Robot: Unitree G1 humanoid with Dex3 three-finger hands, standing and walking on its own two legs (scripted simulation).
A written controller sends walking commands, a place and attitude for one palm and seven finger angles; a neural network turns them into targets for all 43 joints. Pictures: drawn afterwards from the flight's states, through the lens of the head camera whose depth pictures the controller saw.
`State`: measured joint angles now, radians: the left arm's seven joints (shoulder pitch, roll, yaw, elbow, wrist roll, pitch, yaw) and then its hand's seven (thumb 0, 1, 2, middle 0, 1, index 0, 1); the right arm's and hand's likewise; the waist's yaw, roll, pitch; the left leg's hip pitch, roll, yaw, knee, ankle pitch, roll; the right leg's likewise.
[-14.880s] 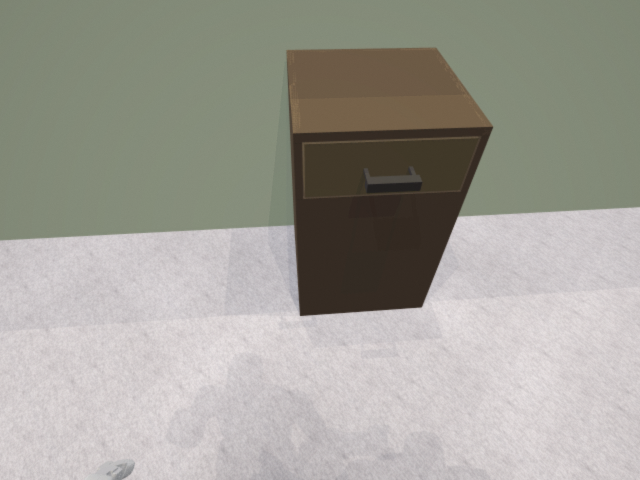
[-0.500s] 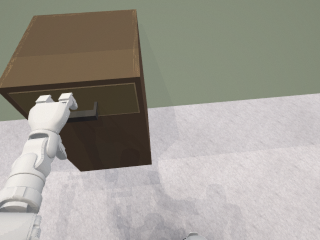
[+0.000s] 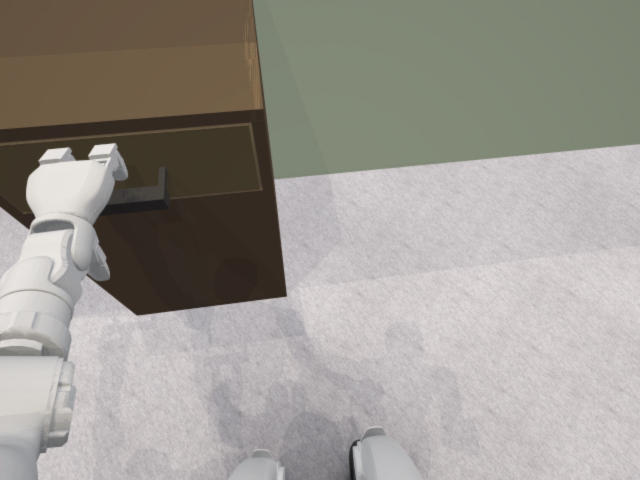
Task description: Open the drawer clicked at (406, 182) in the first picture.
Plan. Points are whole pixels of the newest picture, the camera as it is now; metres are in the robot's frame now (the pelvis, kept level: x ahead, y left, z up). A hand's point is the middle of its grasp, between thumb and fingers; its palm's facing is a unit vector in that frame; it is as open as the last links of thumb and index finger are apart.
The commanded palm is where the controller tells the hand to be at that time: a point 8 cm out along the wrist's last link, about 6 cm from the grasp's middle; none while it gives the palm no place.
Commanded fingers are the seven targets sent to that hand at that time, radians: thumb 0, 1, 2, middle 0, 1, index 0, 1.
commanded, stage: move the hooked fingers above the handle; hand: left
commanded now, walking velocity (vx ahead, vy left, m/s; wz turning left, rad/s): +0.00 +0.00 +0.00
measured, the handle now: (125, 188) +0.54 +0.29 -0.06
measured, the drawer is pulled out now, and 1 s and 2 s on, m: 0.00 0.00 0.00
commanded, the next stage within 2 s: none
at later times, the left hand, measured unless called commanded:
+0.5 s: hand (98, 204) +0.48 +0.30 -0.01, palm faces -0.11 -0.02 -0.99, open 13.8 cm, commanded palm +0.47 +0.30 +0.05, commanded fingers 0.00 -0.50 0.30 -0.30 -1.20 -0.30 -1.20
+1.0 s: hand (89, 194) +0.49 +0.30 +0.01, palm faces -0.01 +0.03 -1.00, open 13.8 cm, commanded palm +0.47 +0.29 +0.05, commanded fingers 0.00 -0.50 0.30 -0.30 -1.20 -0.30 -1.20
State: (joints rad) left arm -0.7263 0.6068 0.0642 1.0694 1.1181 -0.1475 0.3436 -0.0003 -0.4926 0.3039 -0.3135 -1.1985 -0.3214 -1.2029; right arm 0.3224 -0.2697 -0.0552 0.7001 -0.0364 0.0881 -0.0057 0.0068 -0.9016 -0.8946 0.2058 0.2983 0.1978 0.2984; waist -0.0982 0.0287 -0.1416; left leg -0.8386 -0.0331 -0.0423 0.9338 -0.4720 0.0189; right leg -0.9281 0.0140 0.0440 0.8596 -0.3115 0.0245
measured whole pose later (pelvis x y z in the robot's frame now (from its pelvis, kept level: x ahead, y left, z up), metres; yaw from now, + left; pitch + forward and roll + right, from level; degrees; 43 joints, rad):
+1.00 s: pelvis +0.00 +0.00 -0.02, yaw +0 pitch +25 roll -2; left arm -0.82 0.67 0.10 1.11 1.13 -0.12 0.39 0.00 -0.49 0.30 -0.31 -1.20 -0.32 -1.20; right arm 0.29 -0.27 -0.03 0.70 -0.04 0.12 0.00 0.00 -0.90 -0.89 0.21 0.30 0.20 0.30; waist -0.13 0.04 -0.15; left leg -0.95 -0.02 -0.06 1.04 -0.52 0.01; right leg -1.03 0.03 0.03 0.94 -0.35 0.02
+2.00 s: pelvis +0.00 +0.00 -0.01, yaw +1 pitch +24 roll -2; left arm -0.72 0.66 0.06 1.00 1.07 -0.21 0.23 0.00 -0.49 0.30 -0.32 -1.20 -0.30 -1.20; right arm 0.35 -0.25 -0.03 0.72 -0.03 0.08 -0.05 0.01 -0.90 -0.89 0.21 0.30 0.20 0.30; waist -0.09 0.03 -0.15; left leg -0.91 -0.03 -0.06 1.00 -0.50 0.02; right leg -0.99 0.01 0.02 0.91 -0.33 0.03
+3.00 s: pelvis +0.00 +0.00 -0.02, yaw -1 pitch +25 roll -2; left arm -0.78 0.70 0.09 1.13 1.10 -0.10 0.31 0.00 -0.49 0.30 -0.31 -1.20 -0.31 -1.20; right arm 0.31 -0.28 -0.02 0.69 -0.03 0.12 -0.01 0.00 -0.90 -0.89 0.21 0.30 0.20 0.30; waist -0.11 0.05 -0.13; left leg -0.96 -0.02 -0.04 1.04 -0.52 0.03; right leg -1.04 0.03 0.04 0.94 -0.34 0.03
